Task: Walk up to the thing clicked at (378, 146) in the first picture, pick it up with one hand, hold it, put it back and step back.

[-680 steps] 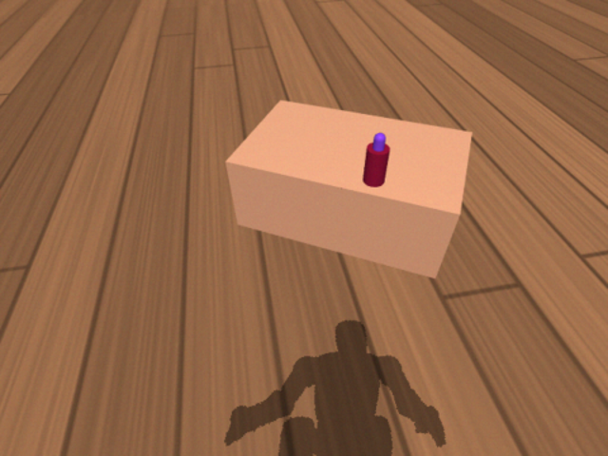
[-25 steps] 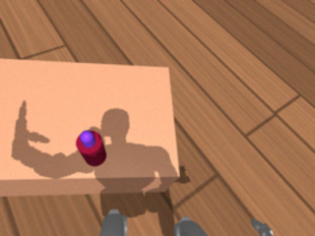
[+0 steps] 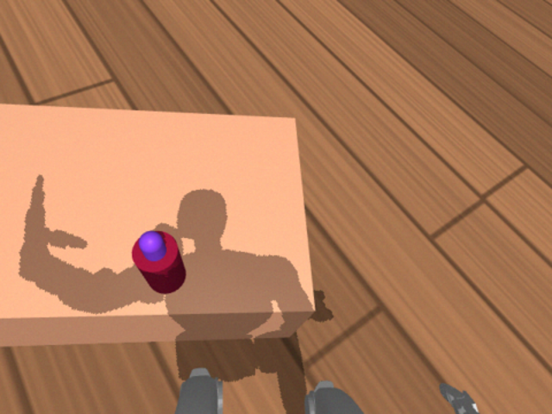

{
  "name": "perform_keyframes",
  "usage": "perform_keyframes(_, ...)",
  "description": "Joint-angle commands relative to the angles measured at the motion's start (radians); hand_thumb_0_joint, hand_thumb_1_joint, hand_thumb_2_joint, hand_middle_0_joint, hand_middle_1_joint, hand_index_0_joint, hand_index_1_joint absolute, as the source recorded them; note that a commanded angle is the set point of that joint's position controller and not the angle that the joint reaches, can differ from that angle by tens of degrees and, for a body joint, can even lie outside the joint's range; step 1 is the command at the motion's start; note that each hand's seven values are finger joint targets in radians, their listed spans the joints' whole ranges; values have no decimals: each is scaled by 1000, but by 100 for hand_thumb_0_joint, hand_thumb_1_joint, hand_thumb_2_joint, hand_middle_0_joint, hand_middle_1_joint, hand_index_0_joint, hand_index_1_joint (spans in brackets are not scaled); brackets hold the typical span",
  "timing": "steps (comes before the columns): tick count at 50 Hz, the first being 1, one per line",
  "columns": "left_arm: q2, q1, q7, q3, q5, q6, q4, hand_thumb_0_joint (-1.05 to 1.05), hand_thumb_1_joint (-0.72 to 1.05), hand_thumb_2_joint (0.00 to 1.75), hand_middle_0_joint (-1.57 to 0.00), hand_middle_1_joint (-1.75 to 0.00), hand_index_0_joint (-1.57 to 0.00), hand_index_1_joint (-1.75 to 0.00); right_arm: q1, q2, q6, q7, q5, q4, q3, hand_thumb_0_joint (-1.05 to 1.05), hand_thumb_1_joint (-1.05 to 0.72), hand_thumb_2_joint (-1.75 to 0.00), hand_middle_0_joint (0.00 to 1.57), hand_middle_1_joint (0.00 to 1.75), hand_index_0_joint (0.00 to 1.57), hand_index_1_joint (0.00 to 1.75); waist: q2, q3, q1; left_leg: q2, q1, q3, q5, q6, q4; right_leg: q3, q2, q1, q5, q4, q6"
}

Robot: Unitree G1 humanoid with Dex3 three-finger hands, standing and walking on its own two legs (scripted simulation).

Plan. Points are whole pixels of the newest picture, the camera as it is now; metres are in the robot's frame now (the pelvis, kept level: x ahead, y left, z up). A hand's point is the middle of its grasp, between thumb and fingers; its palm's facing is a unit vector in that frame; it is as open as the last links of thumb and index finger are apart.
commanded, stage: go down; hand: left
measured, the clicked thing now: (159, 259) +0.43 +0.21 -0.21
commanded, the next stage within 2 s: approach in 1.08 s
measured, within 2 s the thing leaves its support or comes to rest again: neither
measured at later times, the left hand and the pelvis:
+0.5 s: hand out of the picture +0.35 +0.41 +0.06, palm faces +0.23 -0.97 +0.03, open 17.2 cm; pelvis +0.00 +0.00 +0.00, yaw +0 degrees
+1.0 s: hand out of the picture +0.35 +0.41 +0.06, palm faces +0.24 -0.97 +0.03, open 17.2 cm; pelvis -0.01 +0.00 -0.01, yaw +0 degrees
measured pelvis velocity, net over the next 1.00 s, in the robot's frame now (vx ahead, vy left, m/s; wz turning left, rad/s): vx -0.01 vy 0.00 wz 0.00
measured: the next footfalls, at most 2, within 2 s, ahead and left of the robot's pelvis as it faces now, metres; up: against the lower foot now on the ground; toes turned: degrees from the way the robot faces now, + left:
none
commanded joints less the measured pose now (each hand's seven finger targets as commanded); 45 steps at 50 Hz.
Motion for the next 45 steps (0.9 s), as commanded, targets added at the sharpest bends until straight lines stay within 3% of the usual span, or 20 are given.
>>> perform_keyframes(1, 392, -196, -15, 57, -39, -65, -217, 0, -44, 0, -6, -2, -6, -2, 92, -209, -32, -22, 5, -57, -86, 0, -93, -90, 20, 30, 20, 30, 242, -435, 46, -44, 508, -1, 347, 18, -138, -1, 36, 25, 259, -126, -52)
perform_keyframes(4, 363, -212, -16, 41, -41, -66, -209, 0, -45, 0, -5, -2, -5, -1, 92, -210, -31, -22, 5, -61, -89, 0, -93, -90, 20, 30, 20, 30, 222, -428, 28, -39, 520, -9, 325, 17, -144, -9, 41, 0, 236, -127, -53)
perform_keyframes(6, 408, -251, -8, 65, -39, -76, -235, 0, -45, 0, -5, -2, -5, -2, 92, -207, -33, -21, 3, -59, -86, 0, -94, -91, 20, 30, 20, 30, 218, -433, 43, -44, 480, -8, 308, 19, -141, -3, 37, 20, 235, -124, -56)
perform_keyframes(8, 379, -234, -11, 50, -39, -75, -198, 0, -47, 0, -5, -3, -6, -2, 89, -210, -32, -22, 6, -59, -87, 0, -94, -90, 20, 30, 20, 30, 218, -405, 35, -42, 472, -6, 243, 19, -156, -3, 40, 4, 195, -123, -56)
perform_keyframes(10, 395, -285, -11, 47, -36, -79, -250, 0, -45, 0, -5, -2, -6, -1, 87, -212, -31, -22, 3, -65, -90, 0, -94, -90, 20, 30, 20, 30, 252, -439, 31, -41, 505, -4, 246, 16, -156, 0, 39, -7, 192, -122, -56)
perform_keyframes(14, 411, -282, -4, 64, -35, -71, -238, 0, -44, 0, -5, -3, -6, -2, 83, -212, -33, -22, 0, -77, -84, 0, -94, -90, 20, 30, 20, 30, 247, -437, 39, -44, 481, -7, 244, 16, -151, -5, 38, -1, 192, -116, -56)
perform_keyframes(16, 388, -253, -1, 54, -35, -63, -205, 0, -44, 0, -5, -2, -6, -1, 88, -207, -30, -23, 2, -74, -83, 0, -94, -90, 20, 30, 20, 30, 231, -435, 37, -46, 473, -3, 231, 19, -150, -1, 39, 9, 189, -126, -55)
perform_keyframes(17, 402, -238, 2, 73, -37, -62, -215, 0, -45, 0, -5, -3, -6, -2, 94, -212, -28, -20, 2, -71, -84, 0, -94, -90, 20, 30, 20, 30, 233, -450, 49, -47, 483, -4, 258, 18, -150, -5, 38, 16, 202, -123, -55)
perform_keyframes(23, 375, -191, 8, 67, -39, -56, -188, 0, -45, 0, -5, -3, -6, -2, 96, -201, -24, -18, 1, -61, -79, 0, -94, -91, 20, 30, 20, 30, 203, -452, 43, -48, 472, -2, 346, 24, -121, -1, 36, 44, 274, -123, -51)
perform_keyframes(25, 393, -195, 12, 78, -37, -64, -205, 0, -45, 0, -5, -4, -6, -3, 97, -201, -24, -18, 1, -62, -80, 0, -94, -90, 20, 30, 20, 30, 188, -453, 49, -50, 459, 5, 369, 28, -117, 5, 33, 68, 299, -128, -49)
perform_keyframes(27, 409, -213, 15, 87, -37, -71, -231, 0, -44, 0, -6, -4, -6, -3, 89, -198, -25, -16, 2, -67, -80, 0, -94, -90, 20, 30, 20, 30, 202, -450, 50, -51, 454, 7, 338, 27, -122, 12, 31, 75, 282, -130, -50)
perform_keyframes(29, 375, -228, 11, 63, -38, -75, -239, 0, -46, 0, -5, -4, -6, -3, 94, -199, -26, -16, 3, -58, -87, 0, -94, -91, 20, 30, 20, 30, 221, -453, 37, -48, 476, 1, 312, 24, -132, 5, 34, 43, 252, -127, -54)
perform_keyframes(33, 374, -243, 15, 53, -33, -77, -222, 0, -45, 0, -6, -3, -6, -2, 90, -205, -27, -16, 3, -54, -91, 0, -94, -90, 20, 30, 20, 30, 221, -419, 29, -43, 466, -6, 270, 21, -141, -4, 38, 8, 218, -123, -55)
perform_keyframes(34, 399, -261, 12, 64, -34, -83, -239, 0, -46, 0, -6, -4, -6, -2, 92, -205, -28, -16, 3, -55, -89, 0, -94, -90, 20, 30, 20, 30, 233, -416, 38, -43, 465, -6, 245, 19, -146, -3, 39, 9, 200, -121, -57)
perform_keyframes(36, 373, -238, 11, 50, -32, -81, -213, 0, -46, 0, -6, -4, -7, -2, 85, -207, -26, -17, 4, -63, -90, 0, -94, -90, 20, 30, 20, 30, 215, -406, 37, -44, 457, -1, 224, 21, -154, 1, 38, 12, 190, -129, -56)
perform_keyframes(38, 397, -297, 12, 55, -31, -87, -253, 0, -43, 0, -5, -3, -6, -2, 88, -208, -28, -17, 1, -62, -89, 0, -93, -90, 20, 30, 20, 30, 268, -425, 34, -40, 486, -7, 228, 15, -152, -4, 38, -21, 182, -116, -57)
perform_keyframes(40, 359, -255, 9, 36, -33, -73, -184, 0, -45, 0, -5, -3, -6, -2, 98, -213, -26, -16, 3, -53, -88, 0, -94, -90, 20, 30, 20, 30, 234, -409, 22, -37, 483, -14, 219, 16, -151, -12, 43, -33, 176, -114, -56)
perform_keyframes(42, 414, -294, 16, 67, -29, -82, -230, 0, -45, 0, -5, -3, -6, -2, 89, -212, -28, -17, 0, -66, -85, 0, -93, -90, 20, 30, 20, 30, 256, -437, 34, -40, 482, -10, 235, 15, -142, -7, 40, -26, 184, -111, -56)
perform_keyframes(44, 409, -257, 19, 74, -28, -75, -198, 0, -45, 0, -5, -3, -6, -2, 99, -210, -26, -16, -1, -63, -81, 0, -94, -90, 20, 30, 20, 30, 231, -462, 41, -43, 490, -9, 286, 19, -133, -11, 38, 6, 219, -112, -56)
perform_keyframes(45, 402, -264, 16, 59, -23, -73, -202, 0, -45, 0, -5, -4, -6, -3, 88, -207, -26, -15, 0, -70, -81, 0, -93, -90, 20, 30, 20, 30, 242, -442, 40, -42, 482, -9, 264, 17, -137, -8, 40, -10, 203, -110, -57)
